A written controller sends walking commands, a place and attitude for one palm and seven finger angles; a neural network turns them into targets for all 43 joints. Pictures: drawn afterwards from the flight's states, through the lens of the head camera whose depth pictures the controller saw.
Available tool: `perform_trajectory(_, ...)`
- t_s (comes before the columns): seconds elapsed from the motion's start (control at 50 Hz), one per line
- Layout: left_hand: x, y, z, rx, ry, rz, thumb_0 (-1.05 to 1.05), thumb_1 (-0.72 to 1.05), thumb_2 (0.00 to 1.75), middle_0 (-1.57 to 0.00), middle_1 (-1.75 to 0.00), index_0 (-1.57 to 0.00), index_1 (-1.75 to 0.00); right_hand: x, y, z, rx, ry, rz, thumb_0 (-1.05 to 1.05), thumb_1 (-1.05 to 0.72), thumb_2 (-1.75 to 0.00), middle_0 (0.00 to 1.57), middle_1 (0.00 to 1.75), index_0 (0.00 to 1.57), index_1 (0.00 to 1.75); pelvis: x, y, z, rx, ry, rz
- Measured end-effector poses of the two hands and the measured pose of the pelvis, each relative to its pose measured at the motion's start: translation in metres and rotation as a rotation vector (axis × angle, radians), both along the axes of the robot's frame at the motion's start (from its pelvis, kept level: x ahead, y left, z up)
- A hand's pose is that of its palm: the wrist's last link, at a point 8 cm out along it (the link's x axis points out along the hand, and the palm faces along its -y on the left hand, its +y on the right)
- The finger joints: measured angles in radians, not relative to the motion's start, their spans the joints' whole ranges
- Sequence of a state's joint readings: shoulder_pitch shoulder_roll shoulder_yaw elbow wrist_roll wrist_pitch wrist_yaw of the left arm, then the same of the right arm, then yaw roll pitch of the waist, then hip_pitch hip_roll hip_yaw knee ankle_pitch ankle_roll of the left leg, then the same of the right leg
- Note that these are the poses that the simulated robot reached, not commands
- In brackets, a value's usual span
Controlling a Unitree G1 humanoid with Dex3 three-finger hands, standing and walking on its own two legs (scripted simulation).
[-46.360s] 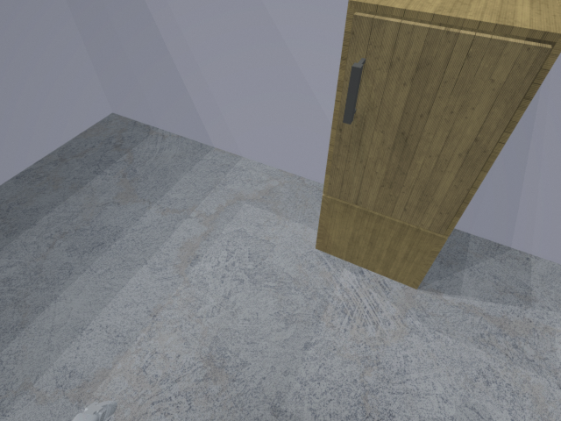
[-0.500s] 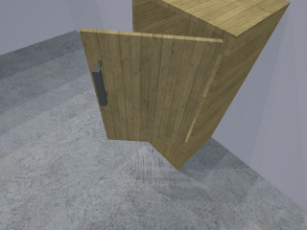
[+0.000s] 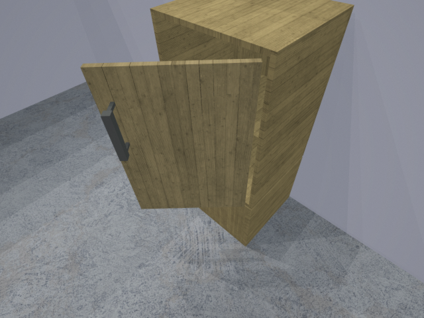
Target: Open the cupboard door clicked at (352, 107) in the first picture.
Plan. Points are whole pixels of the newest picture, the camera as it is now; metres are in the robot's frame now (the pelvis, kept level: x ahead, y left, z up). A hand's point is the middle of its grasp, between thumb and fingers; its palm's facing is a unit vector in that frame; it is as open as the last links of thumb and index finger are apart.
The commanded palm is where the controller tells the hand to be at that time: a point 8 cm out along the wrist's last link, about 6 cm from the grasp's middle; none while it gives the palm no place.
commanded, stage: come to a stop and stand still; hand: left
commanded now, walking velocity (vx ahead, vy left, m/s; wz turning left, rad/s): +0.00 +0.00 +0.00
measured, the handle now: (118, 132) +0.55 +0.27 +0.03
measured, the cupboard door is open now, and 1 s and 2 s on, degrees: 44 44 44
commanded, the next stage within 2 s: look again from close up in 0.68 s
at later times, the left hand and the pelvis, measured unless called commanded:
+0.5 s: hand out of the picture -0.02 +0.12 -0.16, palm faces +0.04 -0.98 -0.20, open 7.4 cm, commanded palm none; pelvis -0.01 -0.05 +0.01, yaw +2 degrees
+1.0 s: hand out of the picture +0.00 +0.14 -0.16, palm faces +0.06 -0.98 -0.21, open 7.4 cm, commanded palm none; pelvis +0.00 -0.04 +0.01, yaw +2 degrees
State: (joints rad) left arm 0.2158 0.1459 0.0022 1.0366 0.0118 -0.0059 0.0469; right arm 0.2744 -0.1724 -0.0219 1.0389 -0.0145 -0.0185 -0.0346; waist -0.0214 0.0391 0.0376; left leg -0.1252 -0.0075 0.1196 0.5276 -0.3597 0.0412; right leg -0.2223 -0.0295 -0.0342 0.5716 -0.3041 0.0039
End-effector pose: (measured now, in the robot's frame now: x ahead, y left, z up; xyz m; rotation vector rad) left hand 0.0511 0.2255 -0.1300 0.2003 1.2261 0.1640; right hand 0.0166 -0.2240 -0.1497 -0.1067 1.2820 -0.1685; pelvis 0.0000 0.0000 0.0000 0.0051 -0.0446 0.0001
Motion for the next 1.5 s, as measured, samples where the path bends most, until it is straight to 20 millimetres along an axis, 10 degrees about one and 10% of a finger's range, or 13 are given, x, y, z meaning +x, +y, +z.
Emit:
perform_trajectory(0.42, -0.076, -0.056, 0.002, -0.032, 0.157, 0.06, 0.01, 0.91, 0.9, -0.2, -0.3, -0.2, -0.3, -0.062, -0.045, 0.004, 0.037, 0.202, 0.034, 0.0, -0.91, -0.9, 0.2, 0.3, 0.2, 0.29, -0.013, -0.051, 0.008, 0.004, 0.027, 0.031)
perform_trajectory(1.5, -0.046, -0.023, -0.004, -0.034, 0.122, 0.071, 0.01, 0.91, 0.9, -0.2, -0.3, -0.2, -0.3, -0.017, -0.014, 0.007, 0.013, 0.136, 0.056, 0.0, -0.91, -0.9, 0.2, 0.3, 0.2, 0.29, 0.004, -0.023, 0.008, 0.003, 0.025, 0.03)
